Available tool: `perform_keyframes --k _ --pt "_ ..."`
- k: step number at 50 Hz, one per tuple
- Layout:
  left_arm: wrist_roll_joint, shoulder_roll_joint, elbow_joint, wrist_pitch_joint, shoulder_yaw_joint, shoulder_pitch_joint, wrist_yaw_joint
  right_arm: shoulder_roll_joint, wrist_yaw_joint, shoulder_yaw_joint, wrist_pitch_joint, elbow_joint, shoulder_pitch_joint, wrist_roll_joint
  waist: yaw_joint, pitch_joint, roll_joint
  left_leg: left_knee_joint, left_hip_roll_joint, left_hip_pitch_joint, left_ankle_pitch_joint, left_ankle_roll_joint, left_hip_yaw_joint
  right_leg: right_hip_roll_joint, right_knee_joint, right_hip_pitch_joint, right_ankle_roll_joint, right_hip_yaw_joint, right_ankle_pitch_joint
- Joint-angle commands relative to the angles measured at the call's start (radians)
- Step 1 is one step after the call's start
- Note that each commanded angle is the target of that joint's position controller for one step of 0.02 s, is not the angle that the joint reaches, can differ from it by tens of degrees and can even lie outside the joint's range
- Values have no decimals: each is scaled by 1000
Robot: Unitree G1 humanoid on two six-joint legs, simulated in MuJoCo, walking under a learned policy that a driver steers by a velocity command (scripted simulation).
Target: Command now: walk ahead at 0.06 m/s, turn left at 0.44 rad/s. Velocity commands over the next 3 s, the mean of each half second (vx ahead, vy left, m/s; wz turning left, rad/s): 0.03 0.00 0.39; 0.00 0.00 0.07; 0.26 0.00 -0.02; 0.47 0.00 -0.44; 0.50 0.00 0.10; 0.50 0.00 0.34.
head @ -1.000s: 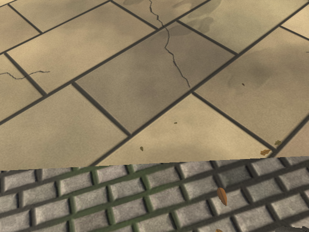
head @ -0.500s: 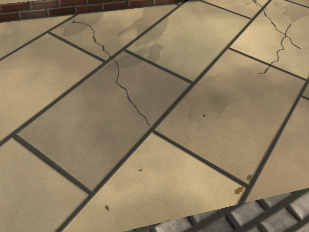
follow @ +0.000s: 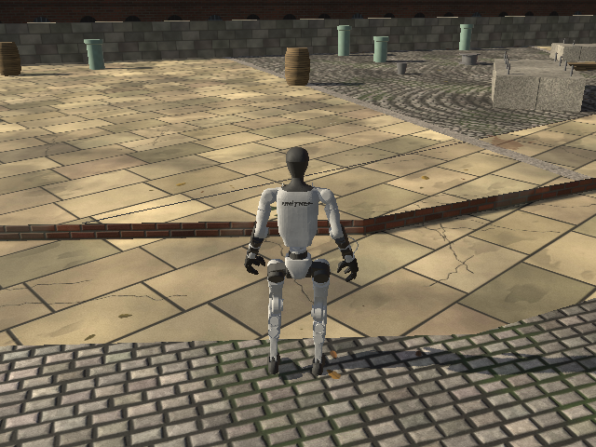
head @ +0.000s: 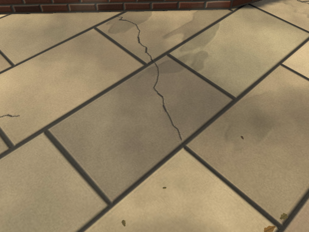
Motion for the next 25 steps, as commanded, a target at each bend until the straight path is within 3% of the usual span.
perform_keyframes --k 1,3,5,6,7,8,9,10,11,12,15,19,22,25 --pt "-12 176 -56 5 50 -58 12 -77 12 -21 -2 -67 47 0 -7 -127 -141 -64 10 122 12 21 26 -295 -184 61 -204 193 -13" --pt "-26 186 -47 15 55 -73 8 -77 24 -25 -1 -71 60 0 -24 -124 -136 -174 -2 175 39 49 53 -296 -145 78 -177 172 -17" --pt "-43 170 -29 28 54 -69 8 -82 33 -33 -5 -51 123 -9 -54 -122 -105 -360 -42 288 157 97 77 -247 -33 41 -100 109 -78" --pt "-41 129 -11 34 48 -24 5 -142 27 -50 -8 -63 134 -17 -40 -81 53 -517 51 327 281 154 -104 -160 160 -51 -9 21 -198" --pt "-9 93 -59 29 38 -43 4 -273 14 -75 -8 -101 99 -15 -5 -28 331 -596 278 364 465 315 -468 22 402 -315 91 -36 -474" --pt "-2 132 -88 22 50 -156 11 -263 19 -70 -31 -111 113 -50 -72 -52 244 -639 307 296 426 390 -526 37 597 -348 79 132 -543" --pt "-19 148 -84 24 59 -145 15 -233 18 -60 -53 -118 64 -56 -35 -59 176 -626 262 293 389 352 -442 19 677 -353 64 180 -462" --pt "-19 156 -58 31 66 -102 22 -206 15 -54 -65 -132 0 -33 -1 -66 117 -603 209 303 370 292 -370 7 697 -348 60 194 -380" --pt "-8 169 -40 36 73 -79 30 -172 14 -43 -69 -143 -38 -12 8 -83 101 -589 186 322 385 256 -337 0 699 -345 65 202 -329" --pt "-4 166 -31 37 74 -62 32 -149 9 -31 -70 -148 -54 -5 19 -104 105 -576 167 324 454 247 -300 2 724 -316 74 197 -286" --pt "-22 144 -28 35 66 -53 26 -116 6 -16 -70 -146 -27 -11 12 -142 96 -555 143 379 552 257 -256 9 695 -275 96 192 -223" --pt "-26 114 -36 31 46 -86 13 -124 3 -17 -59 -133 -9 -12 -23 -122 121 -545 131 416 467 257 -265 -12 443 -211 112 190 -215" --pt "-30 122 -30 28 40 -74 3 -137 11 -19 -50 -127 -25 -17 -37 -95 137 -547 130 339 401 273 -290 -9 325 -93 111 168 -269" --pt "-31 125 -19 21 38 -41 -2 -122 21 -12 -47 -113 -52 -10 -29 -88 127 -528 126 313 400 272 -326 -5 202 -16 101 158 -255"
Next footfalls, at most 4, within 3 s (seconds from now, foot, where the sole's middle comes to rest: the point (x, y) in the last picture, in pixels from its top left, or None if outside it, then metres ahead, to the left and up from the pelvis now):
0.12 left None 0.05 0.13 -0.77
0.56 right None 0.08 -0.10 -0.77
1.98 right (168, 216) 0.59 -0.04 -0.93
2.42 left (134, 156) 0.93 0.14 -0.93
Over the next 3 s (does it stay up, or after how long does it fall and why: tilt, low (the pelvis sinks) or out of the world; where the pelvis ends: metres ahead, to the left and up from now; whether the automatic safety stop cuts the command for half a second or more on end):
stays up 1.09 0.05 -0.17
